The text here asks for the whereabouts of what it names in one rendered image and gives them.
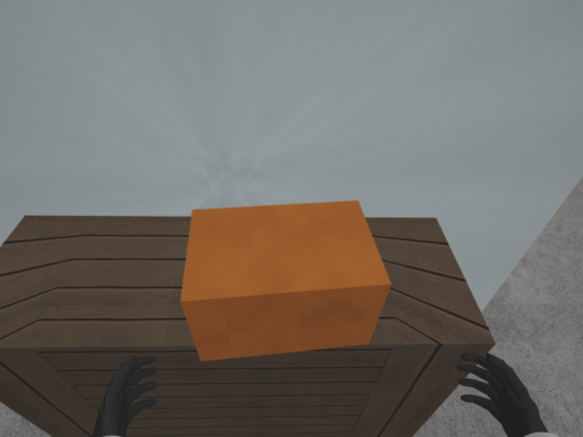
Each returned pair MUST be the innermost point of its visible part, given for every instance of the carton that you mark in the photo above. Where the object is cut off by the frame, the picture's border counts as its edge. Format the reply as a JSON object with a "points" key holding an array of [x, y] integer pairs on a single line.
{"points": [[282, 278]]}

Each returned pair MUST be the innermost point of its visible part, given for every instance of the robot left hand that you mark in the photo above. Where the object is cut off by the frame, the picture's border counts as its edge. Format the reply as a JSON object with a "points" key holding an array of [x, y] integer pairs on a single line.
{"points": [[115, 413]]}

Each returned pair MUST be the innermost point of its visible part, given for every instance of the pedestal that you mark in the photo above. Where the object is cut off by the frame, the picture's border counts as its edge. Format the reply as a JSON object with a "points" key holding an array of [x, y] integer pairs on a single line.
{"points": [[81, 295]]}

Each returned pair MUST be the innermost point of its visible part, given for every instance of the robot right hand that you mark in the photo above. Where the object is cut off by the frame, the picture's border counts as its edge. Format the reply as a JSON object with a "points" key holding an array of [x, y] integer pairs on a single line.
{"points": [[511, 404]]}

